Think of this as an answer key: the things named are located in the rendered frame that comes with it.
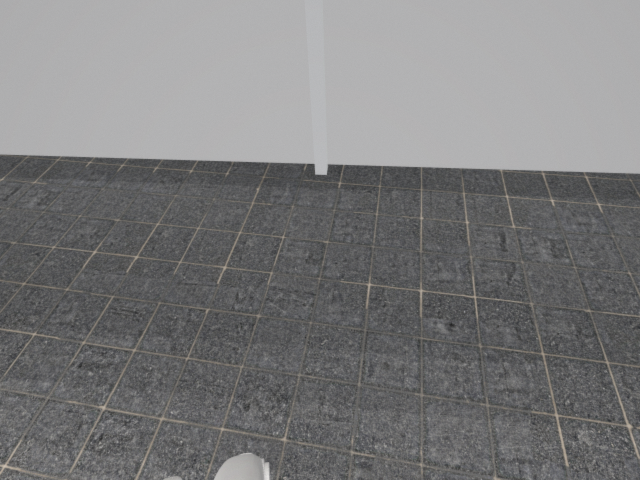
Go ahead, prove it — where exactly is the left robot thigh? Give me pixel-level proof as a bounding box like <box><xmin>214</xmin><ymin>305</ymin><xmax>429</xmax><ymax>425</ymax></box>
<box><xmin>214</xmin><ymin>454</ymin><xmax>270</xmax><ymax>480</ymax></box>

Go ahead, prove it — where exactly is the panel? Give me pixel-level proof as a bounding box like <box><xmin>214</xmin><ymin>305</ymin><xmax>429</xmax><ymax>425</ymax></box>
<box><xmin>305</xmin><ymin>0</ymin><xmax>328</xmax><ymax>175</ymax></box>

